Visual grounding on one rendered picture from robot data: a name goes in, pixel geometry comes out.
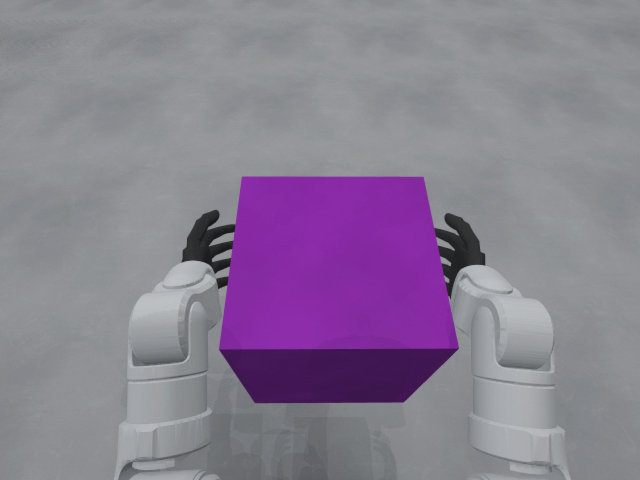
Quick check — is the left robot forearm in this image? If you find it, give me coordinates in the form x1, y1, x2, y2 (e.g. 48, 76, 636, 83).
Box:
114, 261, 222, 480

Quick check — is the robot left hand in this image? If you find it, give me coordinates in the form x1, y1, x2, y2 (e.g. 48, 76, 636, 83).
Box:
181, 210, 236, 289

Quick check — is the right robot forearm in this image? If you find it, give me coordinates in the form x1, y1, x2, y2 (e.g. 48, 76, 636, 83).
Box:
451, 265, 571, 480

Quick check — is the carton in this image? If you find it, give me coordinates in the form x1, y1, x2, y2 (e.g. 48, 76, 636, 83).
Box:
219, 177, 459, 403

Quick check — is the robot right hand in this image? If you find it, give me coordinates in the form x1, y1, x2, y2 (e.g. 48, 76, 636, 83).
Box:
434, 213, 485, 299

